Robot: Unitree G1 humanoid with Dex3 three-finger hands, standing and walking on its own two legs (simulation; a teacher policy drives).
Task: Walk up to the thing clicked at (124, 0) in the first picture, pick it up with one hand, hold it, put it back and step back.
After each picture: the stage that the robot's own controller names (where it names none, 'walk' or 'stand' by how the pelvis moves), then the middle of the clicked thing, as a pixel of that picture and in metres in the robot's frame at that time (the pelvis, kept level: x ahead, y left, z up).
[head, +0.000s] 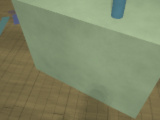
stand; out of the picture +0.86 -0.12 +0.12
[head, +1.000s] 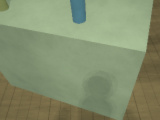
walk; out of the picture +0.74 +0.12 +0.14
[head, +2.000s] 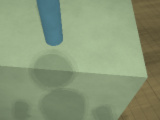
stand; (50, 12) +0.52 +0.17 +0.16
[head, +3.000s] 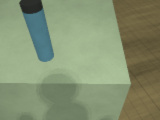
stand; (39, 33) +0.52 +0.22 +0.12
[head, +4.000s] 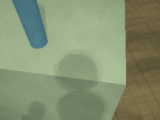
stand; (30, 16) +0.51 +0.24 +0.16
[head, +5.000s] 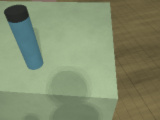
stand; (26, 41) +0.48 +0.26 +0.12
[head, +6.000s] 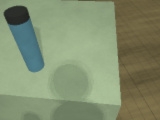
stand; (27, 43) +0.46 +0.25 +0.11
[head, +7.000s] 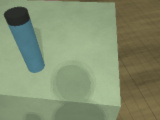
stand; (27, 43) +0.46 +0.25 +0.11
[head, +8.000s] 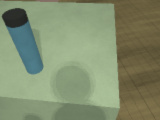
stand; (26, 45) +0.46 +0.26 +0.11
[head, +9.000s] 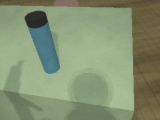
rise first; (44, 45) +0.46 +0.23 +0.12
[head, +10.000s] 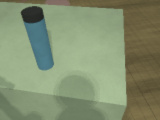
go down; (39, 41) +0.49 +0.22 +0.12
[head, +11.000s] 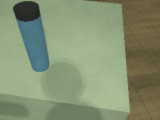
go down; (34, 41) +0.46 +0.21 +0.13
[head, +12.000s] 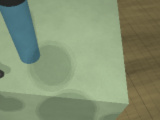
close in; (21, 29) +0.46 +0.22 +0.14
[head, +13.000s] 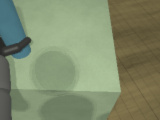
close; (7, 22) +0.48 +0.24 +0.17
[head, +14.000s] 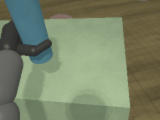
lift; (29, 19) +0.34 +0.17 +0.33
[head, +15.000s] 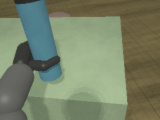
hold; (40, 38) +0.35 +0.16 +0.26
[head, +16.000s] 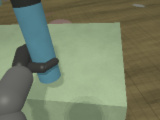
hold; (38, 41) +0.35 +0.17 +0.27
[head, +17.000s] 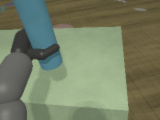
hold; (38, 26) +0.34 +0.15 +0.33
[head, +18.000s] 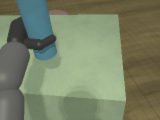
crouch; (35, 16) +0.38 +0.16 +0.31
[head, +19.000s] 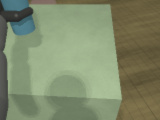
lower; out of the picture +0.48 +0.22 +0.32
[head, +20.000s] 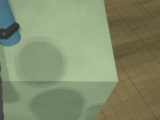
lower; out of the picture +0.51 +0.24 +0.18
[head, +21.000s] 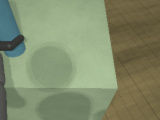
lower; (1, 19) +0.49 +0.24 +0.17
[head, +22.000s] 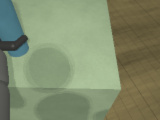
lower; (4, 19) +0.48 +0.24 +0.17
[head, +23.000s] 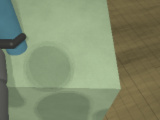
lower; (3, 17) +0.49 +0.24 +0.17
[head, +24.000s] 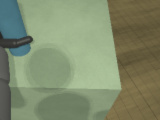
open; (9, 19) +0.49 +0.23 +0.17
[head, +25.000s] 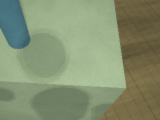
sink last; (6, 9) +0.48 +0.22 +0.17
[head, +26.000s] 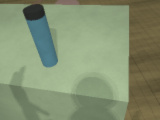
sink last; (42, 39) +0.49 +0.25 +0.14
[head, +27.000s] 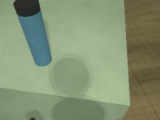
stand; (36, 36) +0.47 +0.22 +0.12
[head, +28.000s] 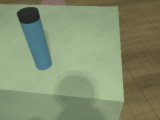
stand; (37, 42) +0.49 +0.24 +0.12
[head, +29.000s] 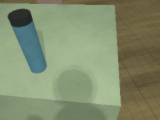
stand; (30, 44) +0.47 +0.25 +0.11
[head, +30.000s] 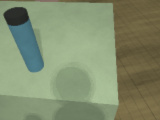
stand; (27, 43) +0.47 +0.26 +0.11
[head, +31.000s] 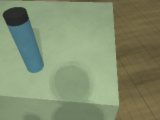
stand; (26, 44) +0.46 +0.26 +0.11
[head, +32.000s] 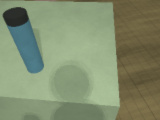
stand; (26, 44) +0.46 +0.25 +0.11
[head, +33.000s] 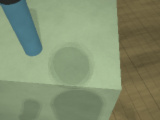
walk; (23, 25) +0.49 +0.25 +0.13
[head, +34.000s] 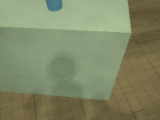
walk; out of the picture +0.72 +0.20 +0.14
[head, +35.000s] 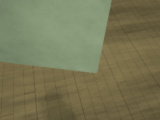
walk; out of the picture +1.06 +0.25 +0.13
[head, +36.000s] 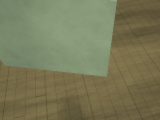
stand; out of the picture +1.09 +0.21 +0.14
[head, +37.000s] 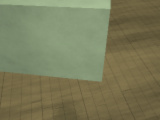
stand; out of the picture +1.08 +0.24 +0.12
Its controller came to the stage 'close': yes
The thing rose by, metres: 0.21
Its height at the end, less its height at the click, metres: +0.00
